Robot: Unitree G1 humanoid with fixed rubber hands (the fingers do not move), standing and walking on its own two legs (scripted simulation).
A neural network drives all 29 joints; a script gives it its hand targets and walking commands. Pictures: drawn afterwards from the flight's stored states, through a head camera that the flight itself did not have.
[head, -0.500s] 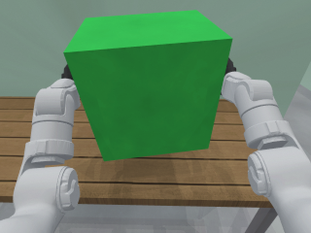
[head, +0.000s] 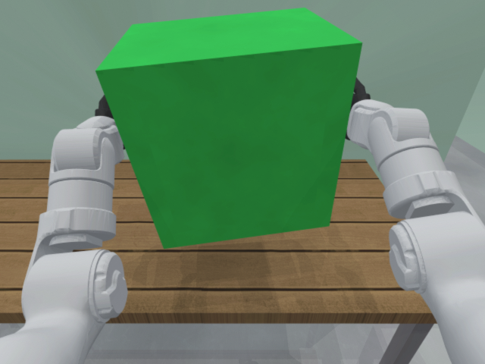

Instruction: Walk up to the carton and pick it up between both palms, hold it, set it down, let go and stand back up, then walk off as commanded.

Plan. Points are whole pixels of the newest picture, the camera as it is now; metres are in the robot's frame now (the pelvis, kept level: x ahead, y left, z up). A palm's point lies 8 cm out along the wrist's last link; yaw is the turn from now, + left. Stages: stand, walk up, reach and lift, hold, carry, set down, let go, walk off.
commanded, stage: hold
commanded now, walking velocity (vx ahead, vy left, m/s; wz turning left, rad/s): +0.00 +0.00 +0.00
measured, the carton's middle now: (234, 128) +0.41 -0.01 +0.28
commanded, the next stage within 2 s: none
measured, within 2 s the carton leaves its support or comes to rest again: neither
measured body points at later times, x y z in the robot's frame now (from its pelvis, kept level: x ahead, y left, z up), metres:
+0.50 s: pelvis +0.00 +0.00 +0.00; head -0.07 -0.01 +0.44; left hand +0.40 +0.19 +0.30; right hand +0.40 -0.19 +0.30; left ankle -0.01 +0.13 -0.74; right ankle +0.07 -0.12 -0.74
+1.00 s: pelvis +0.00 +0.00 +0.00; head -0.08 +0.00 +0.44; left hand +0.39 +0.19 +0.30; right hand +0.39 -0.19 +0.32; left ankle -0.01 +0.13 -0.74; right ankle +0.07 -0.12 -0.74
